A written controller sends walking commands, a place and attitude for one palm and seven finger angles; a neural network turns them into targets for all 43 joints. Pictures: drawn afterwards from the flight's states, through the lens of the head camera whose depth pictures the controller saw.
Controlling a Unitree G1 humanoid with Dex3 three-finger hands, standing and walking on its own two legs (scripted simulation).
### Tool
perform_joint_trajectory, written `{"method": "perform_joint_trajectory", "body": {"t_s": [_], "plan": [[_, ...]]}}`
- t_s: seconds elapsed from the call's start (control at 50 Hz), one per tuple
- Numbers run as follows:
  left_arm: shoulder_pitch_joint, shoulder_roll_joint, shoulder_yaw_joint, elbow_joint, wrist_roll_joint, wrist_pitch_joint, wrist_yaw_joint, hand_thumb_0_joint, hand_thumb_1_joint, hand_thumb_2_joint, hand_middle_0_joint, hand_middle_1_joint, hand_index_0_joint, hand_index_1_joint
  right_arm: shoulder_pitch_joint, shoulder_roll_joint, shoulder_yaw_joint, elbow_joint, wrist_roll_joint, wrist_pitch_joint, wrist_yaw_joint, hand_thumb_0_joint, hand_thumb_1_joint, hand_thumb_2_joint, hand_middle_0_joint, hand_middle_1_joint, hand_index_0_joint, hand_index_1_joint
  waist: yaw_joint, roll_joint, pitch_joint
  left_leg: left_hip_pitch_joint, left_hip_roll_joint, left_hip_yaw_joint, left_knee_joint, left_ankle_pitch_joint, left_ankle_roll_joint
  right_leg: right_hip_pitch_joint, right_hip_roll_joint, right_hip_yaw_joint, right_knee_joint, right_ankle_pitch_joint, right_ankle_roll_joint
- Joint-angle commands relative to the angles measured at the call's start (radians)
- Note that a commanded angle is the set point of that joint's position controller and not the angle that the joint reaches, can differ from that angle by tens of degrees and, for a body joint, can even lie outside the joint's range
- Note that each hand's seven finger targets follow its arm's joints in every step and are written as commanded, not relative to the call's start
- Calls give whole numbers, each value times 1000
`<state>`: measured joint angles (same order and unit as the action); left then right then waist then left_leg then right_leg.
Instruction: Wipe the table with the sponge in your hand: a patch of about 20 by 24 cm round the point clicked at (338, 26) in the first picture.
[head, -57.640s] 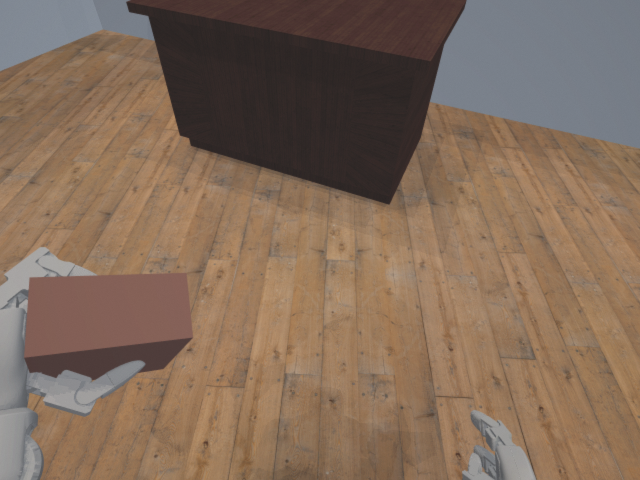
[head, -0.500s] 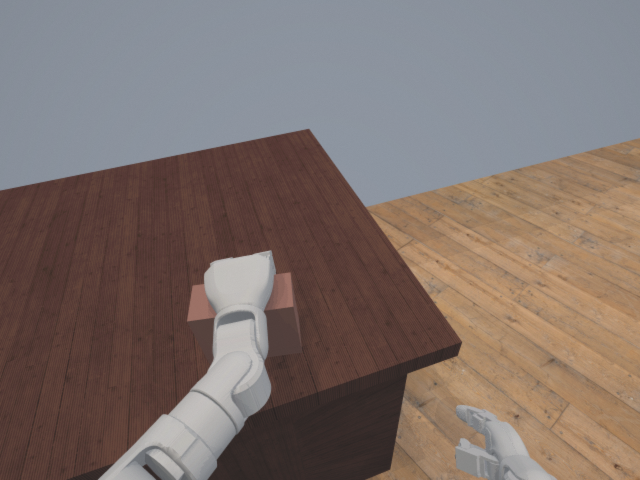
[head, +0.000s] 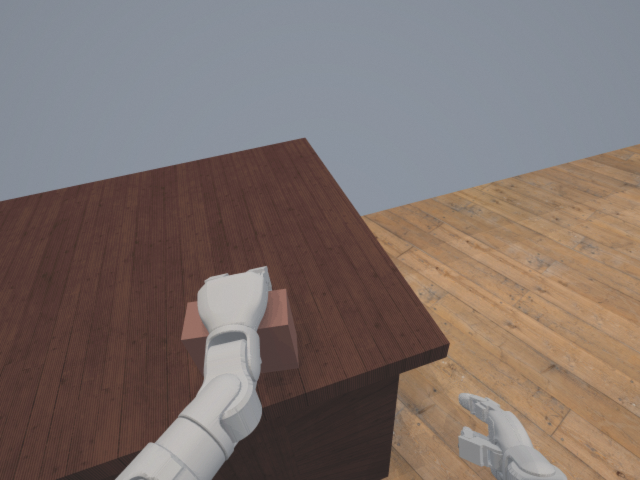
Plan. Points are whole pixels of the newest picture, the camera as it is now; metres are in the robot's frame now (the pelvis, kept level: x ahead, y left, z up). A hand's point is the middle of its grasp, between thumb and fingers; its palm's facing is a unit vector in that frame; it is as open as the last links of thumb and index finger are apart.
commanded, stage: wipe back along the third lane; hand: left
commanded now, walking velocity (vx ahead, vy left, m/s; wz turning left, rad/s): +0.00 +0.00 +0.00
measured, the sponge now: (248, 344) +0.31 +0.16 +0.01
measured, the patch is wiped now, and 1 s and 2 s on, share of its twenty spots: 1.00 1.00 1.00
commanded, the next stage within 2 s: slide back across to the middle lane in 0.62 s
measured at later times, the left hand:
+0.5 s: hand (247, 324) +0.31 +0.15 +0.06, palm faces +0.04 -0.07 -1.00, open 10.1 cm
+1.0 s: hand (244, 323) +0.31 +0.15 +0.06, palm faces +0.04 -0.10 -0.99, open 10.1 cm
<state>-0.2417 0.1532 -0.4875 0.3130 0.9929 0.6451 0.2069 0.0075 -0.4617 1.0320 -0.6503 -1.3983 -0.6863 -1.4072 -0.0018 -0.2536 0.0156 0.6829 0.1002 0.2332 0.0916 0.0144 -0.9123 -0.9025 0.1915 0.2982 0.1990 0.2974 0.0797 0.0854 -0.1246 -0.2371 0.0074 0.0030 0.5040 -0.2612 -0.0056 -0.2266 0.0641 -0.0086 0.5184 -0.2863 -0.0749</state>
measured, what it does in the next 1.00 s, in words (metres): stands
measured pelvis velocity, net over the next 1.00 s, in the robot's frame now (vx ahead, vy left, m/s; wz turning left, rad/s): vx -0.01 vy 0.00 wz -0.01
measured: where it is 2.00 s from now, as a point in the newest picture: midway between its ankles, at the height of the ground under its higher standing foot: outside the picture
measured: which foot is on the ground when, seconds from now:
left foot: down 0.00-1.00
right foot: down 0.00-1.00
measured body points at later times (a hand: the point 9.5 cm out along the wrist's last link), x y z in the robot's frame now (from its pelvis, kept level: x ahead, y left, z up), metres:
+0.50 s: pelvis +0.00 +0.00 +0.00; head -0.04 -0.04 +0.44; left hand +0.30 +0.15 +0.11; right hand +0.24 -0.19 -0.09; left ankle +0.00 +0.13 -0.74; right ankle -0.01 -0.07 -0.74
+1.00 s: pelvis -0.01 +0.00 +0.00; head -0.05 -0.04 +0.45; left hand +0.30 +0.15 +0.11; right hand +0.22 -0.21 -0.09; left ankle +0.00 +0.13 -0.74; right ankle -0.01 -0.07 -0.74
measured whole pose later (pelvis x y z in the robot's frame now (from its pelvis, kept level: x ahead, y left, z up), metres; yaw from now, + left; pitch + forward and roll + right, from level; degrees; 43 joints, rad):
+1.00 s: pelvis -0.01 +0.00 +0.00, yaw +0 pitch -1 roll +1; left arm -0.25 0.17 -0.45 0.31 0.97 0.62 0.19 0.00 -0.48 1.04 -0.68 -1.37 -0.72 -1.37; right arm 0.02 -0.24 0.02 0.69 0.10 0.21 0.06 0.01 -0.91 -0.90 0.19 0.30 0.20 0.30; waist 0.07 0.08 -0.11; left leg -0.23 0.01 0.01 0.50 -0.25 0.00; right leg -0.23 0.06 0.00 0.53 -0.28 -0.07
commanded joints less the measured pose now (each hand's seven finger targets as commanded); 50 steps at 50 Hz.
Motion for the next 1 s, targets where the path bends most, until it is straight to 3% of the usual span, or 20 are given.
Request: {"method": "perform_joint_trajectory", "body": {"t_s": [0.0, 0.14, 0.22, 0.24, 0.28, 0.34, 0.42, 0.44, 0.5, 0.54, 0.62, 0.72, 0.74, 0.76, 0.82, 0.84, 0.88, 0.94, 0.96, 0.98], "plan": [[-36, -45, -2, -104, -53, 1, -38, 0, 100, 1300, -1200, -1600, -1200, -1600, -260, -76, -31, -184, 4, -50, 6, 0, -900, -900, 200, 300, 200, 300, -1, -198, -90, 17, -42, 12, -15, 214, 50, 61, -35, 81, -79, 355, 5], [-79, -22, 16, -127, -46, 14, -44, 0, 100, 1300, -1200, -1600, -1200, -1600, -265, -79, -31, -184, 2, -48, 4, 0, -900, -900, 200, 300, 200, 300, -2, -199, -75, 10, -40, 1, -18, 199, 52, 37, -28, 84, -80, 329, 2], [-50, -55, -19, -122, -43, 17, -40, 0, 100, 1300, -1200, -1600, -1200, -1600, -260, -75, -30, -188, 5, -50, 6, 0, -900, -900, 200, 300, 200, 300, -5, -198, -92, 12, -42, 10, -9, 213, 51, 48, -33, 74, -63, 355, 5], [-44, -19, 20, -137, -43, 14, -41, 0, 100, 1300, -1200, -1600, -1200, -1600, -266, -79, -32, -189, 3, -49, 6, 0, -900, -900, 200, 300, 200, 300, 2, -198, -94, 10, -40, -1, -14, 212, 51, 46, -27, 83, -67, 347, 1], [-85, -65, -33, -123, -36, 17, -40, 0, 100, 1300, -1200, -1600, -1200, -1600, -260, -77, -30, -186, 5, -46, 5, 0, -900, -900, 200, 300, 200, 300, -14, -191, -81, 13, -37, 5, -11, 198, 51, 21, -30, 66, -61, 316, 4], [-101, -25, 11, -112, -38, 16, -42, 0, 100, 1300, -1200, -1600, -1200, -1600, -263, -80, -34, -184, 3, -48, 2, 0, -900, -900, 200, 300, 200, 300, -4, -200, -76, 6, -36, -5, -18, 175, 51, 9, -26, 73, -74, 270, 1], [-155, -64, -29, -58, -30, 20, -39, 0, 100, 1300, -1200, -1600, -1200, -1600, -251, -77, -31, -175, 6, -50, -3, 0, -900, -900, 200, 300, 200, 300, -16, -197, -69, 5, -35, 4, -16, 153, 51, -13, -30, 54, -69, 230, 4], [-158, -28, 13, -68, -35, 16, -40, 0, 100, 1300, -1200, -1600, -1200, -1600, -254, -81, -33, -176, 3, -50, -6, 0, -900, -900, 200, 300, 200, 300, -6, -196, -76, -1, -34, -6, -23, 146, 50, -11, -25, 63, -75, 211, 0], [-185, -86, -38, -25, -22, 13, -34, 0, 100, 1300, -1200, -1600, -1200, -1600, -240, -76, -34, -169, 5, -53, -5, 0, -900, -900, 200, 300, 200, 300, -17, -195, -83, 8, -34, 3, -14, 141, 52, -28, -29, 44, -63, 195, 1], [-186, -59, -6, -29, -29, 9, -36, 0, 100, 1300, -1200, -1600, -1200, -1600, -246, -79, -34, -173, 2, -54, -5, 0, -900, -900, 200, 300, 200, 300, -7, -205, -87, -5, -34, -8, -21, 135, 51, -23, -24, 52, -68, 191, -2], [-214, -87, -31, 14, -28, 8, -28, 0, 100, 1300, -1200, -1600, -1200, -1600, -237, -77, -35, -165, 5, -54, -9, 0, -900, -900, 200, 300, 200, 300, -16, -208, -74, -4, -32, 3, -16, 119, 51, -40, -31, 40, -70, 159, 3], [-259, -54, -1, 35, -35, 5, -25, 0, 100, 1300, -1200, -1600, -1200, -1600, -236, -79, -32, -159, 5, -57, -22, 0, -900, -900, 200, 300, 200, 300, -19, -212, -56, -9, -33, 5, -23, 87, 51, -51, -35, 48, -92, 103, 6], [-254, 0, 57, 8, -38, -1, -23, 0, 100, 1300, -1200, -1600, -1200, -1600, -242, -82, -34, -163, 2, -58, -24, 0, -900, -900, 200, 300, 200, 300, -4, -195, -75, -12, -35, -6, -31, 87, 51, -37, -29, 66, -96, 101, 1], [-247, -29, 25, 5, -37, 0, -20, 0, 100, 1300, -1200, -1600, -1200, -1600, -240, -77, -32, -168, 2, -59, -27, 0, -900, -900, 200, 300, 200, 300, -7, -181, -100, 2, -36, 8, -28, 97, 52, -16, -38, 48, -84, 106, 5], [-237, -4, 36, -25, -30, -1, -23, 0, 100, 1300, -1200, -1600, -1200, -1600, -246, -75, -30, -173, 2, -62, -29, 0, -900, -900, 200, 300, 200, 300, -2, -178, -91, 14, -35, 6, -33, 109, 52, -12, -36, 55, -95, 107, 2], [-239, 39, 87, -55, -31, -6, -22, 0, 100, 1300, -1200, -1600, -1200, -1600, -248, -78, -31, -177, -2, -63, -30, 0, -900, -900, 200, 300, 200, 300, 6, -176, -105, 12, -37, -7, -39, 118, 53, 4, -29, 70, -99, 126, -3], [-194, 26, 65, -77, -34, -4, -23, 0, 100, 1300, -1200, -1600, -1200, -1600, -249, -74, -30, -184, 0, -67, -32, 0, -900, -900, 200, 300, 200, 300, 6, -190, -94, 26, -37, 5, -38, 132, 55, 19, -36, 62, -104, 135, 4], [-205, 127, 162, -133, -42, -10, -25, 0, 100, 1300, -1200, -1600, -1200, -1600, -260, -81, -28, -183, -5, -73, -43, 0, -900, -900, 200, 300, 200, 300, 17, -166, -90, 34, -38, -6, -52, 129, 53, 33, -33, 99, -130, 120, -1], [-202, 84, 115, -143, -41, -11, -26, 0, 100, 1300, -1200, -1600, -1200, -1600, -260, -75, -25, -185, -3, -75, -45, 0, -900, -900, 200, 300, 200, 300, 8, -153, -86, 45, -38, 6, -53, 135, 56, 39, -39, 82, -122, 128, 4], [-168, 104, 137, -141, -42, -12, -27, 0, 100, 1300, -1200, -1600, -1200, -1600, -253, -78, -27, -185, -3, -78, -46, 0, -900, -900, 200, 300, 200, 300, 13, -178, -78, 43, -38, 5, -52, 140, 55, 41, -36, 85, -129, 134, 5]]}}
